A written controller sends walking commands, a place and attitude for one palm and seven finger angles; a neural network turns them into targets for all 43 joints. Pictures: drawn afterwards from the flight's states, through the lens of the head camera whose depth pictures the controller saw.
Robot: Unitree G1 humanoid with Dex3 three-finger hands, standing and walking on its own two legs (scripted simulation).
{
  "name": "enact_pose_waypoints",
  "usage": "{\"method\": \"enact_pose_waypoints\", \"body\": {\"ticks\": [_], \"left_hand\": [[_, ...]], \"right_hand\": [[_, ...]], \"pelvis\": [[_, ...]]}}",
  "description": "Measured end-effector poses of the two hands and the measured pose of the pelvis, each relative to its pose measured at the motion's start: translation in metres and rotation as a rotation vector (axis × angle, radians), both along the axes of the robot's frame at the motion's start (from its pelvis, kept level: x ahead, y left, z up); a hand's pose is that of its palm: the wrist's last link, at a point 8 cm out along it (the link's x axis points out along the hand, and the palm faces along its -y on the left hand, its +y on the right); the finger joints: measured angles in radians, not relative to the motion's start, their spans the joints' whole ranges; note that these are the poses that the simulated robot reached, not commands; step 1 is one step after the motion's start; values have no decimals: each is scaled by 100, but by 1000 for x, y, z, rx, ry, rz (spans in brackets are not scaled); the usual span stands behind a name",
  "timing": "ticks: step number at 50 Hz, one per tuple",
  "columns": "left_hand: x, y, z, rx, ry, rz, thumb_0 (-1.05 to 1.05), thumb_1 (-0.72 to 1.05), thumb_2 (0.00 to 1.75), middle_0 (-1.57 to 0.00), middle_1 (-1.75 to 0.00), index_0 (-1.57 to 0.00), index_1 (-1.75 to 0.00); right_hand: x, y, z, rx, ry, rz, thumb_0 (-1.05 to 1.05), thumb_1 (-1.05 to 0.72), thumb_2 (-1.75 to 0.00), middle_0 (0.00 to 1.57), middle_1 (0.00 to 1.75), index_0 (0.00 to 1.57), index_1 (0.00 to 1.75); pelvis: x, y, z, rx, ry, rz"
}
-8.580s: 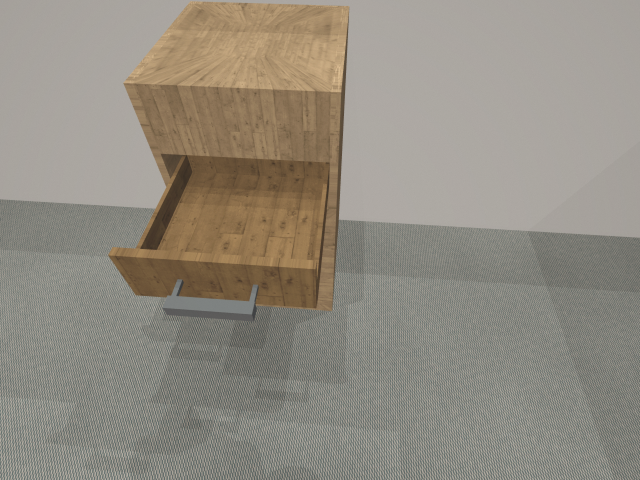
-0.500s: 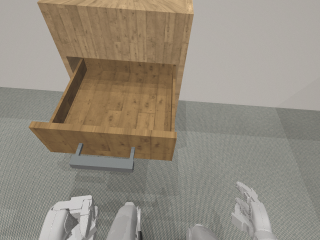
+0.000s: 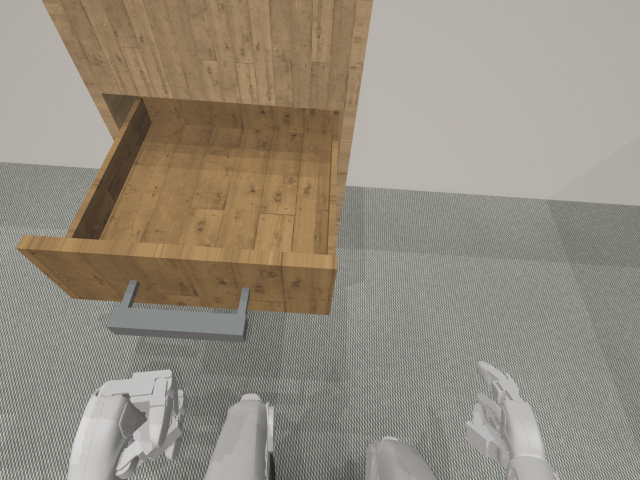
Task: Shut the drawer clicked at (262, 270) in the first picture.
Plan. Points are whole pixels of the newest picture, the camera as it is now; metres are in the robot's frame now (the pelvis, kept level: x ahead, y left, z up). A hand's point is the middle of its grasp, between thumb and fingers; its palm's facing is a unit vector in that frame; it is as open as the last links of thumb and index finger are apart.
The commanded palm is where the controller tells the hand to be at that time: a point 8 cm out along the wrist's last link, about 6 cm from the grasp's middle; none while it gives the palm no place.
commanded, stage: bring the fist close to the handle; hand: left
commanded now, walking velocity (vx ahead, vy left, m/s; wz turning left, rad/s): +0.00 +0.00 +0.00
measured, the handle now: (184, 308) +0.33 +0.21 -0.02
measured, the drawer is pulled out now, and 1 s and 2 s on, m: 0.30 0.30 0.23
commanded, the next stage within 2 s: push the drawer shut in 0.96 s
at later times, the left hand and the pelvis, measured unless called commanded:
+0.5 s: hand (193, 402) +0.21 +0.17 -0.01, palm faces +0.00 -1.00 -0.02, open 3.3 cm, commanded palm +0.20 +0.21 -0.01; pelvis -0.01 +0.01 -0.03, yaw -1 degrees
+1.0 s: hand (197, 391) +0.22 +0.17 -0.02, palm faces +0.01 -1.00 -0.03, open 3.3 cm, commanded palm +0.20 +0.21 -0.02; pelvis -0.01 +0.01 -0.04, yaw -2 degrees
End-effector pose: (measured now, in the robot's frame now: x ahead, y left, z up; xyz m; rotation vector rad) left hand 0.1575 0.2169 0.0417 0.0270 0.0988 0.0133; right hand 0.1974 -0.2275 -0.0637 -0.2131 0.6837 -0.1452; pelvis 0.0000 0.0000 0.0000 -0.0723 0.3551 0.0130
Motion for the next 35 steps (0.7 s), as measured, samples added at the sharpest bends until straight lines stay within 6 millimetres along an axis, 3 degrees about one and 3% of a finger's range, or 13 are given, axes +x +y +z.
{"method": "enact_pose_waypoints", "body": {"ticks": [29, 35], "left_hand": [[40, 2, -58, -4, -33, -21, 2, 90, 90, -140, -160, -139, -160], [47, 4, -60, -1, -31, -16, 2, 90, 90, -140, -160, -139, -160]], "right_hand": [[-9, 10, -50, -22, 87, 47, 1, -91, -90, 20, 30, 21, 30], [-15, 10, -56, -17, 119, 39, 1, -91, -90, 20, 30, 21, 30]], "pelvis": [[-10, 9, -40, -10, 94, -20], [-11, 10, -42, -11, 102, -23]]}}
